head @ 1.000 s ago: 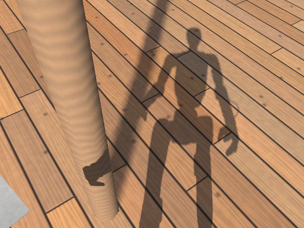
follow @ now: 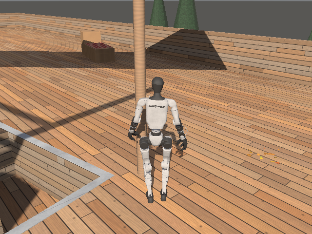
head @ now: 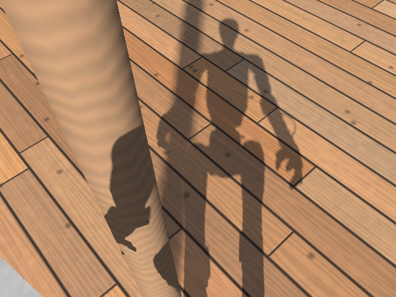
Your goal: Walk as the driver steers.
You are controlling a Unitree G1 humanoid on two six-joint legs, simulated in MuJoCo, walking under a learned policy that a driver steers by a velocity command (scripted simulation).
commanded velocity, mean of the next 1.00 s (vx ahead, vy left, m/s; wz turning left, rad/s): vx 0.00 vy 0.00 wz -0.37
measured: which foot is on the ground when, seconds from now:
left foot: down 0.00-0.04, up 0.06-0.40, down 0.42-0.78, up 0.80-1.00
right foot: up 0.00-0.02, down 0.04-0.42, up 0.44-0.74, down 0.76-1.00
